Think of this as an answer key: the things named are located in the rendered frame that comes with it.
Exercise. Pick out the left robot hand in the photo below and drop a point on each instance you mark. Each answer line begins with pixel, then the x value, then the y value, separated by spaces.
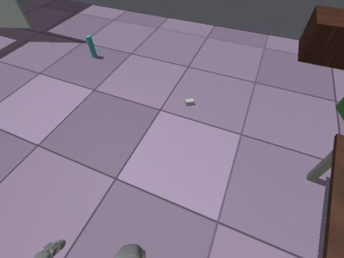
pixel 51 249

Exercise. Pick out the coffee table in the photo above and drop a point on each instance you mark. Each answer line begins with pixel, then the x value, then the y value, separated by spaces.
pixel 334 231

